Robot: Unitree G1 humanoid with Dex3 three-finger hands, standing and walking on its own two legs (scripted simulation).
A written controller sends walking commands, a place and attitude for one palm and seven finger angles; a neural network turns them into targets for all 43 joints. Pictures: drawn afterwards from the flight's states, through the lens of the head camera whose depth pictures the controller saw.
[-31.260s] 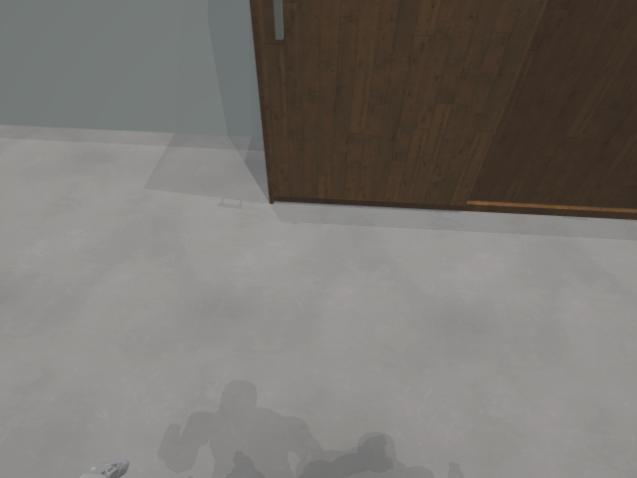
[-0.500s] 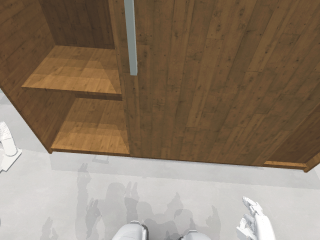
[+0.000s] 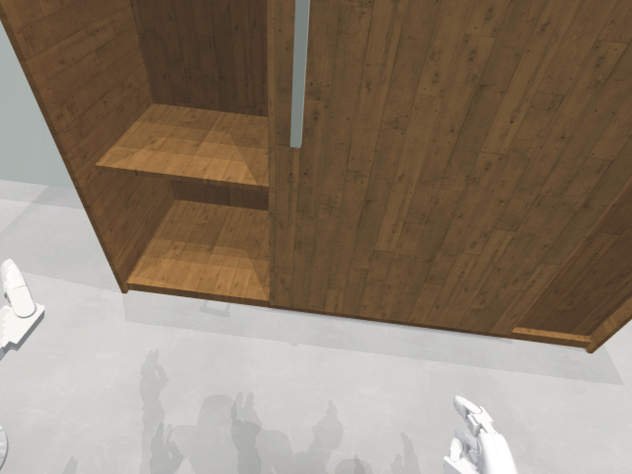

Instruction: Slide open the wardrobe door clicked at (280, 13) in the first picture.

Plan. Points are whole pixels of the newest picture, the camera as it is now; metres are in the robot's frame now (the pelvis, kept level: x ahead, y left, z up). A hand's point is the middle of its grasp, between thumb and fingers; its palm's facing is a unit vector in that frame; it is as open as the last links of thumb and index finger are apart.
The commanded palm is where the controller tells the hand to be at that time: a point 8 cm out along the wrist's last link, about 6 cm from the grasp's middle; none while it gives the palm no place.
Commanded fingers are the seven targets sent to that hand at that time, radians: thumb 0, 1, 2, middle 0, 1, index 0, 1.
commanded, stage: stop stepping back and stand still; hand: left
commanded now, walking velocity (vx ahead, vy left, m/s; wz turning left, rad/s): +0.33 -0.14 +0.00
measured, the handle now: (300, 72) +0.83 +0.10 +0.17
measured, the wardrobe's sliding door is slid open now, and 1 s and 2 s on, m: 0.56 0.56 0.56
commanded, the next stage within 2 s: let the arm hang, fingers relaxed in 0.94 s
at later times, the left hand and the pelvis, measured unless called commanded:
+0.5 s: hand (75, 296) +0.22 +0.26 +0.17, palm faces +0.40 -0.81 -0.43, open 7.4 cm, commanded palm +0.16 +0.29 +0.18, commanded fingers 0.00 0.90 0.90 -0.20 -0.30 -0.20 -0.30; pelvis -0.01 +0.01 +0.00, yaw -6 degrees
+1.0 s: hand (102, 282) +0.25 +0.25 +0.16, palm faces +0.32 -0.83 -0.46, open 7.4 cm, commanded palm +0.19 +0.29 +0.18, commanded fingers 0.00 0.90 0.90 -0.20 -0.30 -0.20 -0.30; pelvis +0.01 +0.01 +0.01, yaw -7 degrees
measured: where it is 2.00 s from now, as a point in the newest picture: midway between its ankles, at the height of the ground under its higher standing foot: outside the picture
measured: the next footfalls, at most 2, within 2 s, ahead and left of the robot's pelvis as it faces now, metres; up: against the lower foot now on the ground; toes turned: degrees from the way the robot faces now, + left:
right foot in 0.12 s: +0.04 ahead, -0.09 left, +0.00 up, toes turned -9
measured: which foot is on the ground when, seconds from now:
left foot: down 0.00-1.00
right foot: up 0.00-0.10, down 0.12-1.00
